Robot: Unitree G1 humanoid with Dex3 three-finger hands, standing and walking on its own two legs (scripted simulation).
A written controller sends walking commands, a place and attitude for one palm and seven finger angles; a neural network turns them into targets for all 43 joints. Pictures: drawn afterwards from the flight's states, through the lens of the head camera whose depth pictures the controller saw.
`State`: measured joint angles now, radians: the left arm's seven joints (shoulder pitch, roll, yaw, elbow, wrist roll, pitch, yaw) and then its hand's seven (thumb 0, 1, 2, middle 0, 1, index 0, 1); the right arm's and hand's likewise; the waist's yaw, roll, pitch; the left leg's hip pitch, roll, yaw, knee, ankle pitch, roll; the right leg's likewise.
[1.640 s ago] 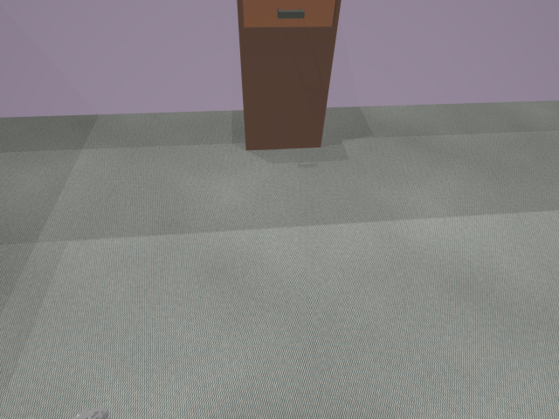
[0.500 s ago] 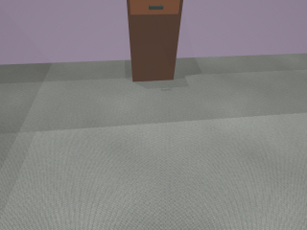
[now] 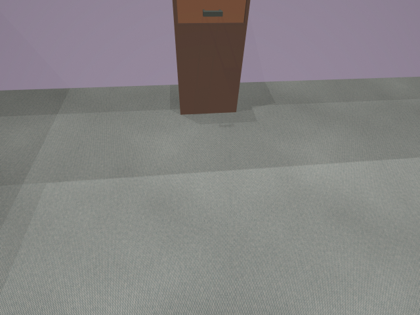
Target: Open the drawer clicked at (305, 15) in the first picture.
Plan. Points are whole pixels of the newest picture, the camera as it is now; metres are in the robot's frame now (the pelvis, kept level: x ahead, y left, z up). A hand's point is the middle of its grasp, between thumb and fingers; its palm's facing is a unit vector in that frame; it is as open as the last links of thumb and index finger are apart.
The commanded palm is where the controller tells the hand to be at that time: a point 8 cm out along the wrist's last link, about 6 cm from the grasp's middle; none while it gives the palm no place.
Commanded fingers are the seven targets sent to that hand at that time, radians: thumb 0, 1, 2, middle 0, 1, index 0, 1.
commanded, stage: walk to a spot facing it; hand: left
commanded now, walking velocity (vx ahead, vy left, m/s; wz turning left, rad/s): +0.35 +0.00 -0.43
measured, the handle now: (212, 12) +1.68 +0.10 -0.02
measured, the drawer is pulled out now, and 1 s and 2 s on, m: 0.00 0.00 0.00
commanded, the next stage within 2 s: none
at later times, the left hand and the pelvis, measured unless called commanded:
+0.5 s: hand out of the picture +0.07 +0.14 -0.17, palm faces -0.07 -0.99 -0.15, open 7.4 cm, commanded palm none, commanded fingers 0.00 0.90 0.90 -0.20 -0.30 -0.20 -0.30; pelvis +0.13 -0.02 +0.00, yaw -9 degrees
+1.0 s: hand (164, 198) +0.46 +0.17 -0.17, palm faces -0.25 -0.95 -0.18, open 7.4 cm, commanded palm none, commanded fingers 0.00 0.90 0.90 -0.20 -0.30 -0.20 -0.30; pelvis +0.34 +0.01 +0.00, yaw -18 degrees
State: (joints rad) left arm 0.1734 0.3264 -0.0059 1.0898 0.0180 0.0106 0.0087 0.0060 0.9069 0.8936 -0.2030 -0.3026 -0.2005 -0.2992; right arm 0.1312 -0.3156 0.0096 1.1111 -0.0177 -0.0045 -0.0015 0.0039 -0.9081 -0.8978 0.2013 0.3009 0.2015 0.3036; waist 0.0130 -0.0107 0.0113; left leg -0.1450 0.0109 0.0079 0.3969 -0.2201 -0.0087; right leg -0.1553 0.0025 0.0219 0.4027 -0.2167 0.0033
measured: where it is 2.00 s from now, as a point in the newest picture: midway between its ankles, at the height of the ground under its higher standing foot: (244, 222)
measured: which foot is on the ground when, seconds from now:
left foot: down 0.00-0.28, up 0.30-0.66, down 0.68-1.00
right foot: down 0.00-0.68, up 0.70-1.00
